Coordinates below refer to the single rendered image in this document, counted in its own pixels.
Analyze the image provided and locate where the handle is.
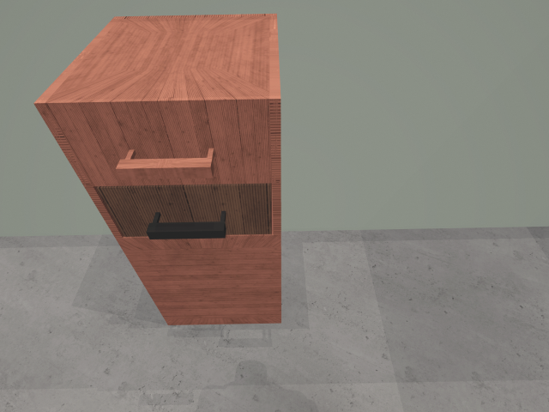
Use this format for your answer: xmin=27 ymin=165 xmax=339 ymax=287
xmin=116 ymin=158 xmax=214 ymax=179
xmin=146 ymin=211 xmax=226 ymax=239

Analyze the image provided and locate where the cabinet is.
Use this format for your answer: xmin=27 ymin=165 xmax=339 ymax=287
xmin=34 ymin=14 xmax=281 ymax=325

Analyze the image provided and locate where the drawer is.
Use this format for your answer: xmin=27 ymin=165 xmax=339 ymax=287
xmin=96 ymin=183 xmax=272 ymax=237

